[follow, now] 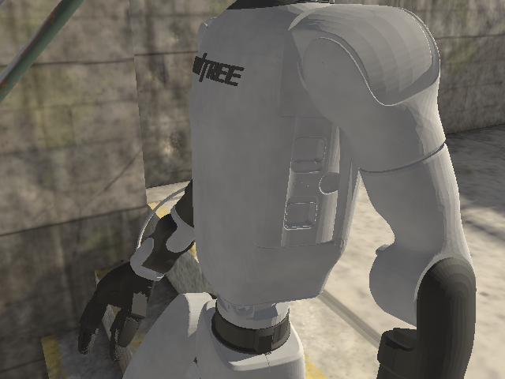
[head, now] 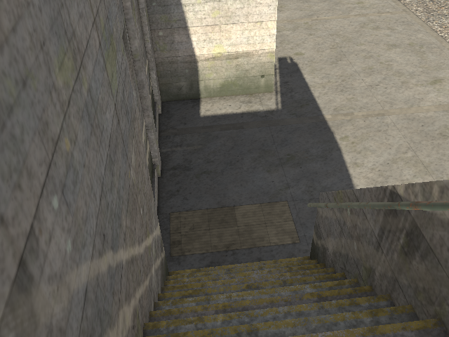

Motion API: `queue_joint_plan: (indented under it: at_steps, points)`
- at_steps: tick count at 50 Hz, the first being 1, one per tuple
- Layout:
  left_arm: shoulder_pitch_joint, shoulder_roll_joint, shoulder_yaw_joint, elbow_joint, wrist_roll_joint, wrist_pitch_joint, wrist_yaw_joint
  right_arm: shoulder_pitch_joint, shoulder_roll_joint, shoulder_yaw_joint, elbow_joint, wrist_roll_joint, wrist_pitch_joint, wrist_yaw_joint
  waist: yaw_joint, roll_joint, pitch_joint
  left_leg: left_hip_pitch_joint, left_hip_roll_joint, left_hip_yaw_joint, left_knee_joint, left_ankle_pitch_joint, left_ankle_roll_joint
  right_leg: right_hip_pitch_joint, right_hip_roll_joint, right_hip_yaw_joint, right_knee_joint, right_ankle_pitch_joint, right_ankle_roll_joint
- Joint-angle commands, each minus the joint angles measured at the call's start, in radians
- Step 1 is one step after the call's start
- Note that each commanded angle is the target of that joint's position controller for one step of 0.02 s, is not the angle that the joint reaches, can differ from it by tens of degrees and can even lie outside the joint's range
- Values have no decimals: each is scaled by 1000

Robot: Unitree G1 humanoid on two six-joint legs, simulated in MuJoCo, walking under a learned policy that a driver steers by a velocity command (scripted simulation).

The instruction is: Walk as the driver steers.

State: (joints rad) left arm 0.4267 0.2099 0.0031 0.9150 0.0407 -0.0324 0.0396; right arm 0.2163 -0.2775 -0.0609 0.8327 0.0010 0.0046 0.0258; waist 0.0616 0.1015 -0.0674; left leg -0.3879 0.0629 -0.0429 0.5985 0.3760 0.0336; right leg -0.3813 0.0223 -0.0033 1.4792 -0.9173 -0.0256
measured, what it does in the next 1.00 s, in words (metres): goes down: left foot 0.23 m lower, then right foot 0.23 m lower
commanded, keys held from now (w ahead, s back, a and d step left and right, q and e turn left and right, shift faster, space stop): w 1.00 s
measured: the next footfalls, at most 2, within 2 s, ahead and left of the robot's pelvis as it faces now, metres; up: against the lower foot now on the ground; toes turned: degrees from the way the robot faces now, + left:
left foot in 0.04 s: +0.10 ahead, +0.12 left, -0.23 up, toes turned +1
right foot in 0.62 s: +0.35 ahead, +0.01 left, -0.46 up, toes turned +0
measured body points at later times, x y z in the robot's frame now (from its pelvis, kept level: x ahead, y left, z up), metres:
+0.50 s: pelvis +0.19 +0.08 -0.19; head +0.17 +0.12 +0.26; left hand +0.35 +0.29 -0.33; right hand +0.07 -0.15 -0.32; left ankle +0.06 +0.12 -0.81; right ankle +0.37 -0.04 -0.87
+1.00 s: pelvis +0.45 +0.13 -0.47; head +0.41 +0.13 -0.02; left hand +0.40 +0.38 -0.61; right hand +0.53 -0.12 -0.60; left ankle +0.53 +0.21 -1.20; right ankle +0.32 +0.01 -1.03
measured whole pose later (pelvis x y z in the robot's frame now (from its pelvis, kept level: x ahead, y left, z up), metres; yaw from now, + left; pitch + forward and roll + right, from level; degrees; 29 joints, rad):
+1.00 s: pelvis +0.45 +0.13 -0.47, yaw +1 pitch -3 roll -5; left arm 0.47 0.19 0.00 1.01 0.03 -0.06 0.05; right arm 0.28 -0.25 -0.02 0.95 -0.01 -0.05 -0.01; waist 0.04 0.11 -0.04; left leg -0.34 0.05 0.01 0.52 0.38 0.06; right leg -0.34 0.06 -0.07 1.46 -0.90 -0.07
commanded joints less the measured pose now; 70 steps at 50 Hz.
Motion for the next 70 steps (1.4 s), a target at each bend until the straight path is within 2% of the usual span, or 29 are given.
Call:
queue_joint_plan:
  at_steps: [1,2,3,4,7,9,12,16,24,28,30,31,32,36,37,39,40,42,47,49,51,52,53,55,56,59,61,64,70]
  points:
    - [47,107,48,-6,29,42,43,342,-88,-40,88,15,-7,-9,-123,-116,124,300,84,8,-493,-143,65,-91,-48,139,202,766,-172]
    - [-4,50,43,11,35,47,34,435,-62,-24,106,14,-5,-1,-204,-5,108,463,159,-79,-380,-19,104,-323,92,94,669,196,-163]
    - [-17,-53,29,-51,-9,40,23,476,-103,14,124,-6,-12,14,-119,130,128,604,179,-47,193,688,27,-744,190,79,987,-68,-122]
    - [59,-17,20,-90,-26,27,27,510,-151,1,152,27,-16,19,-54,202,31,688,200,-112,209,670,-37,-873,121,78,861,35,-118]
    - [-97,68,29,-58,-1,44,31,453,-186,-3,129,29,-39,-17,-103,199,-2,408,287,-450,-76,-457,135,-924,39,119,709,354,-61]
    - [-226,74,34,-64,0,56,19,401,-70,44,129,-7,-53,-25,-79,7,170,169,220,-385,-52,-672,62,-953,36,207,423,656,-16]
    - [-281,-17,4,-68,3,65,-16,301,8,82,118,6,-63,-52,-3,-45,229,-185,122,-281,-88,-675,54,-671,40,70,-26,946,53]
    - [-295,59,24,-25,-20,47,-28,407,-54,61,184,43,-82,-60,-48,53,172,0,74,-251,60,-630,69,-582,21,60,-245,1266,6]
    - [-469,15,13,-100,-44,-5,-42,460,16,59,176,-30,-32,-90,-229,5,250,109,-25,-175,338,-370,121,-312,26,-49,-942,1322,-10]
    - [-255,41,15,-34,-36,-27,-33,362,-12,43,184,-19,-53,-60,-161,-63,164,35,-34,-199,644,-251,154,-20,29,-29,-888,1298,-49]
    - [81,111,53,99,-31,-24,-38,271,-55,30,209,-19,-29,-75,-12,-55,143,-133,4,-195,953,27,165,312,-60,-8,-1149,1222,-94]
    - [193,118,57,116,-39,-13,-38,235,-68,16,178,-17,-24,-72,82,-284,169,-308,-151,-35,1375,-553,130,508,-160,53,-1431,1325,-195]
    - [292,111,43,130,-60,-1,-57,231,-18,13,144,-16,-35,-63,72,-309,31,-716,-236,31,1656,-1307,96,863,-295,156,-855,1712,-214]
    - [94,135,31,116,-33,-33,-46,215,-6,19,114,-54,-43,-80,-89,-239,67,-869,-81,-198,1165,-835,51,395,-375,416,-863,845,-313]
    - [-28,43,-16,65,-38,-46,-27,83,-19,21,53,-50,-36,-68,-157,-107,199,-611,-104,-141,759,-518,-22,-54,-291,292,-928,862,-241]
    - [-17,95,-3,70,-13,-57,-33,280,29,18,177,-34,-9,-60,-211,-213,138,-133,-142,2,744,-250,-54,-358,-214,206,-848,1106,-209]
    - [-20,108,9,78,-44,-73,-23,273,-2,7,165,-37,-4,-47,-227,-213,110,-167,-117,-54,638,-63,-43,-312,-164,189,-757,892,-178]
    - [-107,95,6,48,-85,-88,-11,155,24,30,110,-28,-18,-31,-227,-162,124,57,-127,46,387,257,-31,-476,-92,114,-695,484,-123]
    - [49,91,11,63,-7,-46,11,-31,-22,34,47,-15,-58,-39,-10,-287,218,-29,-44,61,-75,101,14,-121,-101,150,-423,650,-164]
    - [49,139,27,81,17,-13,21,160,-90,-1,108,0,-59,-37,-57,-280,117,129,17,50,-143,-78,48,-39,-131,212,-240,893,-210]
    - [53,67,30,92,6,16,44,451,-139,-31,210,2,-59,-13,-167,-131,101,330,161,-123,-467,-149,151,-90,-42,231,308,895,-214]
    - [82,-25,20,111,-31,-2,29,583,-158,-20,268,-20,-59,-3,-182,94,32,619,216,-72,11,447,120,-459,160,81,779,-6,-172]
    - [185,-42,7,62,-49,-7,30,537,-129,3,276,-7,-54,20,-58,148,51,692,230,-101,218,512,45,-760,123,77,795,-6,-176]
    - [14,61,17,70,-14,26,30,455,-88,12,242,20,-47,30,-109,37,103,495,142,-167,21,-267,58,-891,74,39,689,231,-175]
    - [-42,37,14,20,5,23,20,515,-148,3,265,34,-47,7,-130,297,110,385,280,-479,-120,-541,158,-922,44,53,658,219,-132]
    - [-248,19,1,-14,5,23,4,271,60,81,209,-9,-68,-57,-1,-75,324,-165,148,-270,-68,-629,116,-730,7,94,27,823,1]
    - [-98,-40,-17,84,28,27,-19,254,-33,69,186,21,-96,-59,47,-9,170,-362,118,-189,-28,-313,99,-233,32,-55,-76,1121,24]
    - [-189,45,12,100,1,16,-25,369,-46,62,226,69,-91,-80,-14,-1,193,-47,61,-211,173,-508,83,-498,-8,29,-296,1282,-22]
    - [-360,20,-1,8,-9,-10,-32,384,19,63,194,14,-57,-95,-145,-44,273,-26,-9,-164,347,-402,114,-222,14,-56,-853,1341,1]
Keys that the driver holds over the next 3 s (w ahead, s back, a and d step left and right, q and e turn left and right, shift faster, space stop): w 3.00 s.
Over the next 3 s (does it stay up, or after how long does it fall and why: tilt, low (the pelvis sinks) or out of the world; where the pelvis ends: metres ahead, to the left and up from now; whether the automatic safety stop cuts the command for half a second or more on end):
stays up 1.37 0.42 -1.46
